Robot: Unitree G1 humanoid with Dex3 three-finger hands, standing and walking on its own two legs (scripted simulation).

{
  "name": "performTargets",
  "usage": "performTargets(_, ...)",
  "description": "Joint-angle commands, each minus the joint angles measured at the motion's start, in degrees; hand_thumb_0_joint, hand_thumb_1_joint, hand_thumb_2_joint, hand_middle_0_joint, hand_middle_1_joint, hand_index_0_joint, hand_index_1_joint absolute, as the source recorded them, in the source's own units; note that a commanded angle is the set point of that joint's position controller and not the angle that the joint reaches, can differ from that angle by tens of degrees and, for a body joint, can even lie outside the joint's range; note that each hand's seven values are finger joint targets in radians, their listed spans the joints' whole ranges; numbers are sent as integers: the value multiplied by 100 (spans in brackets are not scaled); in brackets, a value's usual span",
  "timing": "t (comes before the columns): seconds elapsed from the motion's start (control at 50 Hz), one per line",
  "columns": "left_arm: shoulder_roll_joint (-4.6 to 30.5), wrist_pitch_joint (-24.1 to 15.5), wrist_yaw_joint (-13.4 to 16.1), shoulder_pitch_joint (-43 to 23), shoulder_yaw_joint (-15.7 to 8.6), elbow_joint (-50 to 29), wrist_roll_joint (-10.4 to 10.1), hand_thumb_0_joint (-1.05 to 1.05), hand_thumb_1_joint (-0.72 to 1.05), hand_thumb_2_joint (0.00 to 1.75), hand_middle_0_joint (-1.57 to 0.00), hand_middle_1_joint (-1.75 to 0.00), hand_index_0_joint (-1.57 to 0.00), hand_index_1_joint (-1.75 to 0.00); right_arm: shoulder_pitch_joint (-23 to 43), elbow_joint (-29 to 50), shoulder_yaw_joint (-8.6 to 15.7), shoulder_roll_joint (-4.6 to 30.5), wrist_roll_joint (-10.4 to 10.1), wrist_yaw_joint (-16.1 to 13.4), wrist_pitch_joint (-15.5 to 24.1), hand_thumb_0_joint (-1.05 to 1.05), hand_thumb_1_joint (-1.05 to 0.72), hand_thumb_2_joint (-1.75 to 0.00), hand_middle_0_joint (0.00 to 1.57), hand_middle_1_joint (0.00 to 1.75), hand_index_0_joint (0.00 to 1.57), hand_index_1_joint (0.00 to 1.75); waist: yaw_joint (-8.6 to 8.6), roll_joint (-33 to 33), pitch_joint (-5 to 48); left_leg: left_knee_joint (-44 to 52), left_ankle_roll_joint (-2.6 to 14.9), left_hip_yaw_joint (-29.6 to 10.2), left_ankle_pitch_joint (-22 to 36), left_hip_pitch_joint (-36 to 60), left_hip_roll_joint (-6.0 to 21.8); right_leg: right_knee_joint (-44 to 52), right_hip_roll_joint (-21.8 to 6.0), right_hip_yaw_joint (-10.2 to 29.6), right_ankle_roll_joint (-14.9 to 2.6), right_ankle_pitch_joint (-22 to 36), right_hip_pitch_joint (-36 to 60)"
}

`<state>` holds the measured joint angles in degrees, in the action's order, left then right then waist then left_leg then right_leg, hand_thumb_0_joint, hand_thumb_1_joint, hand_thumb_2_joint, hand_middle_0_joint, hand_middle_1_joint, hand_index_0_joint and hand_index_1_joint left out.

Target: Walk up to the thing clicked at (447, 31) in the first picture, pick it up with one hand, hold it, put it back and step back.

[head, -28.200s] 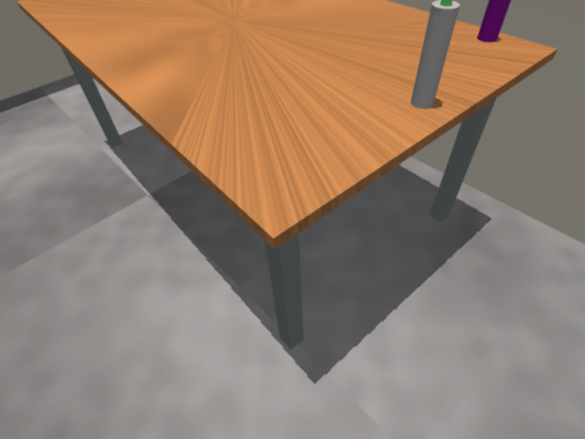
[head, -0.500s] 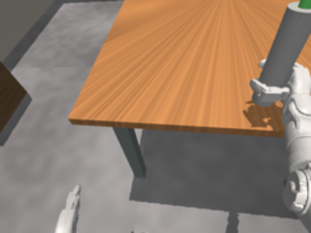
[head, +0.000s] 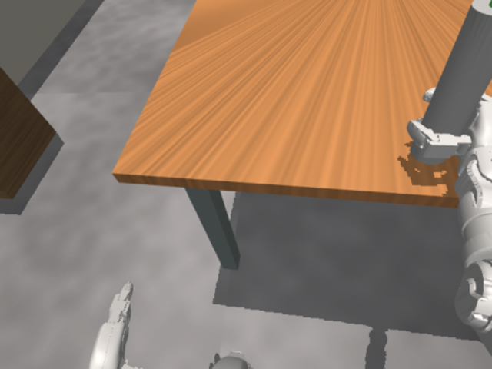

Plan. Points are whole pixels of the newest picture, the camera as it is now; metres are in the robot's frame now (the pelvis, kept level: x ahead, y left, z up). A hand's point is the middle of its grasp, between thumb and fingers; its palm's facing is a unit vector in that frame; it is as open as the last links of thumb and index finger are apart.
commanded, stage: lower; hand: right
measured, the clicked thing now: (463, 80) +0.50 -0.20 +0.18
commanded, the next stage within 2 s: loosen in 0.20 s
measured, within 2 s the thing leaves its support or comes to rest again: rests again in 0.08 s
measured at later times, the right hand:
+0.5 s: hand (431, 131) +0.50 -0.20 +0.09, palm faces +0.16 +0.99 +0.00, open 7.8 cm
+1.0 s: hand (434, 124) +0.51 -0.20 +0.10, palm faces +0.16 +0.99 +0.02, open 15.0 cm
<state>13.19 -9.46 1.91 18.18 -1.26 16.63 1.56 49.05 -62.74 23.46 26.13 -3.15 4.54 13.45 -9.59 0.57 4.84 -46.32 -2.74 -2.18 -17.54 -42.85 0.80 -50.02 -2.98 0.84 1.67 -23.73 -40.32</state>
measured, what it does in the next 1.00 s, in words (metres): stands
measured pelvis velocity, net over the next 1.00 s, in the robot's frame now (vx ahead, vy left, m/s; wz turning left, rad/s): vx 0.00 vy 0.00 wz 0.00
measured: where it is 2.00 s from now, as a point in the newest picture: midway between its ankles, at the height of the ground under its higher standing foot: outside the picture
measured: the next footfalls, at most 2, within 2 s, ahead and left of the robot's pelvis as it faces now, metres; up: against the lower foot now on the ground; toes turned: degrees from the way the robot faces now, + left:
none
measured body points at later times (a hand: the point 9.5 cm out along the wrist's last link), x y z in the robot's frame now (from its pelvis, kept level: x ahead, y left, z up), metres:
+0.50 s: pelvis +0.00 +0.00 -0.01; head +0.09 -0.01 +0.43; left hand +0.15 +0.27 -0.04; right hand +0.49 -0.25 +0.09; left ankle +0.05 +0.15 -0.70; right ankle +0.00 -0.14 -0.70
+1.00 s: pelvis +0.00 +0.00 -0.01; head +0.09 -0.01 +0.43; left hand +0.14 +0.27 -0.04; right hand +0.49 -0.25 +0.10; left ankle +0.05 +0.15 -0.70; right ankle +0.00 -0.14 -0.70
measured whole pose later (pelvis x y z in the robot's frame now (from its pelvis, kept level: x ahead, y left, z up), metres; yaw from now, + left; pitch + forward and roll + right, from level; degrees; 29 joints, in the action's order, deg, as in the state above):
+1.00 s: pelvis +0.00 +0.00 -0.01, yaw +0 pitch +17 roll +1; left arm 14.3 -6.4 0.7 21.0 -2.0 10.1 1.8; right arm 50.7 -62.7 26.1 27.5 -2.9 6.4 14.4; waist -9.9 0.2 6.0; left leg -51.8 -2.5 -2.1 -19.8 -48.6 0.6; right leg -55.1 -3.1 1.2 2.0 -25.9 -45.8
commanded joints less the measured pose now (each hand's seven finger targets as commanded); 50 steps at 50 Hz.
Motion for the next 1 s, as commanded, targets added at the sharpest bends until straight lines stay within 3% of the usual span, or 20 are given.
performTargets(0.0,964,-325,68,-240,-516,-1416,-12,0,-55,5,-5,-5,-5,-5,3417,1966,266,1703,-131,48,692,0,-41,-131,132,142,135,142,-16,-771,3239,275,230,302,1490,1369,-188,493,180,-87,-130,1748,1466)
performTargets(0.02,1029,-341,79,-362,-537,-1717,18,0,-55,5,-5,-5,-5,-5,3777,2396,318,1900,-95,45,748,0,-41,-131,132,141,134,141,-8,-926,3747,194,237,265,1794,1624,-162,415,188,-121,-103,2030,1665)
performTargets(0.08,903,-221,40,312,-547,-932,12,0,-55,5,-5,-5,-5,-5,3152,1578,165,1489,-129,75,652,0,-40,-132,133,143,136,143,-19,-985,2895,146,262,321,1561,1135,-206,383,186,-70,-78,2063,1367)
performTargets(0.14,1037,-271,80,-86,-591,-1294,42,0,-56,6,-5,-5,-4,-5,3839,2347,361,1942,-110,49,776,0,-43,-130,132,141,135,141,-1,-1240,3587,107,266,332,1628,1223,-209,305,139,-62,-57,2240,1732)
performTargets(0.2,744,-245,18,138,-375,-969,44,0,-55,6,-5,-5,-4,-5,2983,1321,105,1232,-130,93,711,0,-40,-132,133,143,136,143,-68,-963,2844,81,279,329,1488,962,-214,296,163,-61,-65,2057,1236)
performTargets(0.24,1018,-280,74,-280,-492,-1538,60,0,-56,6,-5,-4,-4,-5,3549,2035,440,1925,-71,82,822,0,-41,-130,132,141,134,141,-35,-851,3689,43,255,291,1788,1400,-190,194,159,-80,-105,2125,1365)
performTargets(0.28,868,-184,44,248,-417,-1029,70,0,-55,5,-5,-5,-5,-5,3184,1518,242,1648,-69,107,737,0,-40,-132,133,143,136,143,-73,-946,2982,50,256,308,1569,1115,-210,218,179,-106,-102,1907,1141)
performTargets(0.32,843,-182,17,232,-437,-1050,46,0,-50,2,-6,-6,-7,-4,3049,1440,246,1423,-136,145,740,0,-28,-118,132,133,133,133,-123,-841,2831,60,251,310,1467,1000,-210,224,170,-74,-108,1786,1002)
performTargets(0.36,1112,-235,60,-206,-586,-1833,61,0,-51,2,-6,-6,-7,-4,3793,2372,429,2024,-85,123,830,0,-24,-102,126,117,127,117,-83,-941,3839,24,231,289,1779,1547,-186,176,189,-118,-124,1975,1382)
performTargets(0.4,925,-117,35,572,-537,-1046,42,0,-51,2,-6,-6,-7,-5,2744,1134,108,1363,-74,181,628,0,-17,-87,125,109,125,110,-147,-717,2644,57,239,306,1530,1146,-200,202,218,-143,-149,1642,864)
performTargets(0.42,872,-111,17,484,-508,-1004,19,0,-51,2,-6,-6,-7,-5,2855,1286,201,1450,-119,186,649,0,-12,-79,121,102,121,102,-131,-657,2477,79,233,294,1365,1055,-191,215,215,-114,-166,1443,673)
performTargets(0.48,1042,-201,69,-74,-570,-1720,39,0,-52,3,-6,-6,-7,-5,3591,2074,376,1846,-97,155,748,0,5,-59,117,88,117,88,-72,-759,3364,49,220,291,1350,1295,-185,218,192,-113,-170,1443,1051)
performTargets(0.54,749,-126,23,594,-392,-1049,2,0,-54,5,-6,-5,-6,-5,2885,1269,160,1368,-120,202,626,0,23,-45,100,73,101,73,-86,-711,2469,78,226,291,1145,926,-190,237,222,-110,-170,1263,765)
performTargets(0.58,977,-205,57,-134,-505,-1951,9,0,-55,5,-5,-5,-5,-5,3683,2369,467,2042,-75,154,759,0,30,-36,96,65,96,65,-41,-910,3739,-8,221,223,1636,1524,-145,149,213,-141,-160,1694,1211)
performTargets(0.64,738,-39,-1,871,-401,-795,19,0,-55,5,-6,-5,-6,-5,2285,615,123,1157,-69,202,458,0,40,-25,86,54,85,54,-111,-602,2129,15,239,279,1465,969,-187,166,250,-156,-163,1521,480)
performTargets(0.7,1014,-98,3,-114,-543,-1830,24,0,-55,5,-5,-5,-5,-5,3155,1554,340,1604,-5,168,519,0,45,-17,72,43,71,43,-77,-733,3198,-35,241,285,1576,1178,-190,174,161,-94,-147,1785,976)
performTargets(0.76,842,5,-47,690,-471,-998,21,0,-55,5,-6,-5,-5,-6,2260,552,201,1240,-10,202,374,0,49,-12,59,34,59,34,-28,-608,2076,-24,256,372,1134,709,-224,265,164,-83,-126,1486,578)
performTargets(0.82,1073,-61,-25,-28,-618,-1974,17,0,-56,5,-5,-5,-5,-5,3145,1689,435,1732,-22,178,517,0,53,-11,46,28,46,28,-47,-630,3195,-44,236,324,1319,1179,-203,220,141,-78,-155,1568,947)
performTargets(0.88,899,16,-53,722,-577,-1267,24,0,-55,5,-5,-5,-5,-6,2547,1006,259,1311,-45,226,418,0,54,-8,38,22,38,22,-96,-553,2411,-54,246,353,1181,779,-220,193,166,-91,-153,1455,681)
performTargets(0.98,931,-2,-33,352,-546,-1715,32,0,-52,3,-6,-5,-6,-5,3002,1388,376,1671,7,151,497,0,49,-15,17,18,18,18,-17,-613,2753,-38,229,295,1068,974,-197,178,178,-116,-170,1250,690)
